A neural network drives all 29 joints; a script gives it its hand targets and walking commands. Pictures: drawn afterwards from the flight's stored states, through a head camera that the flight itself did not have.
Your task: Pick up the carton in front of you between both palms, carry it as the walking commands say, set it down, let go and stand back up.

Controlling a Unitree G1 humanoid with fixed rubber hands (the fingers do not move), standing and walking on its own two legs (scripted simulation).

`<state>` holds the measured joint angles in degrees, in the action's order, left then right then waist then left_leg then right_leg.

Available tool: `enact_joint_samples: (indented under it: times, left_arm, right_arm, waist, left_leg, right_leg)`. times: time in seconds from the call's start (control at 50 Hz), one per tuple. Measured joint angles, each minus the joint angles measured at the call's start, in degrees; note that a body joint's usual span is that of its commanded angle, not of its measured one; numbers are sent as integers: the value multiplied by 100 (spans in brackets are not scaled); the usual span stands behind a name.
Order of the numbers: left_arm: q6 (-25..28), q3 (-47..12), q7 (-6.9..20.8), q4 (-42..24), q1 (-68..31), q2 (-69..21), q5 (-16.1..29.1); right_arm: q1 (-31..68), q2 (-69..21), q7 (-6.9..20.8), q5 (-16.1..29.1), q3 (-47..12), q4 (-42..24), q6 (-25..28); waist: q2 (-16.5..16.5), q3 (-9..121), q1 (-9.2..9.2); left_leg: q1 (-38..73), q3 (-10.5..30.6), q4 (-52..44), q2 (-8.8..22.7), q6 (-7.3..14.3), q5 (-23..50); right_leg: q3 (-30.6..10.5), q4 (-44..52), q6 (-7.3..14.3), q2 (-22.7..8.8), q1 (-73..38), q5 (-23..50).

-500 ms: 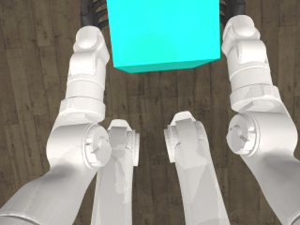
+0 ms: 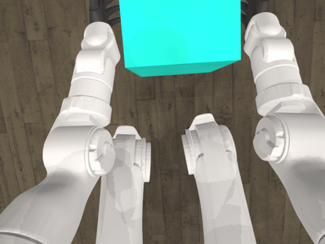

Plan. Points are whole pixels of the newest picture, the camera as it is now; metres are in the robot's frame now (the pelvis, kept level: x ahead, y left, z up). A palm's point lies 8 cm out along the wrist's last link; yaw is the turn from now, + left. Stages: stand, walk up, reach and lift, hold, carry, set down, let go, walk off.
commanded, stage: set down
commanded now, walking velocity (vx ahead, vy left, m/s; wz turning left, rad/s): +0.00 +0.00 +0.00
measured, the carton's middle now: (176, 27) +0.52 -0.08 -0.24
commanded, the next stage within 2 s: none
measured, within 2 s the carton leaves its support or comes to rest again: rests again in 0.76 s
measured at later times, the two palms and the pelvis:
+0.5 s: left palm (99, 25) +0.53 +0.08 -0.17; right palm (251, 19) +0.50 -0.23 -0.17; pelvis -0.01 +0.00 -0.01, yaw +0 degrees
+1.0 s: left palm (84, 32) +0.53 +0.12 -0.20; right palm (266, 24) +0.49 -0.27 -0.20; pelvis -0.01 +0.00 -0.02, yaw +0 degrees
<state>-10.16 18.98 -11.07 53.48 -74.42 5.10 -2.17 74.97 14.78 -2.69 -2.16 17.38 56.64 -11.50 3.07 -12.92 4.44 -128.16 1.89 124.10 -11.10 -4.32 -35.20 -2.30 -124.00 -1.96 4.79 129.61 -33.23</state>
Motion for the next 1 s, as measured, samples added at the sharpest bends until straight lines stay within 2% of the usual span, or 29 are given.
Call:
enact_joint_samples:
  times: [0.22,0.6,0.76,0.82,0.9,1.0]
  left_arm:
    - [127,4,131,262,-194,133,11]
    - [228,400,658,549,-452,244,-387]
    - [356,275,718,679,-604,349,-389]
    - [465,-125,595,903,-656,535,-131]
    - [615,-692,389,1008,-555,904,549]
    - [695,-1282,342,742,-362,1229,1225]
  right_arm:
    - [144,79,112,-53,-37,212,98]
    - [399,191,572,-418,278,463,140]
    - [547,239,592,-422,387,671,388]
    - [582,378,424,-174,208,972,667]
    - [503,686,151,489,-198,1215,969]
    - [364,1078,110,1220,-747,1051,1115]
  waist:
    - [45,-339,-19]
    - [37,-518,-34]
    - [-19,-746,-43]
    - [-84,-909,-62]
    - [-145,-1037,-79]
    - [-140,-1027,-106]
  left_leg:
    - [75,-57,119,59,56,-2]
    - [61,-96,225,185,99,70]
    - [133,-124,272,245,102,75]
    - [194,-149,289,289,101,55]
    - [205,-177,322,371,121,16]
    - [134,-201,374,460,167,-13]
  right_leg:
    - [36,-117,40,-91,-89,-17]
    - [117,-213,134,-206,-69,65]
    - [126,-255,135,-229,-129,85]
    - [122,-280,145,-237,-167,82]
    - [150,-316,190,-279,-157,62]
    - [205,-360,259,-354,-81,39]
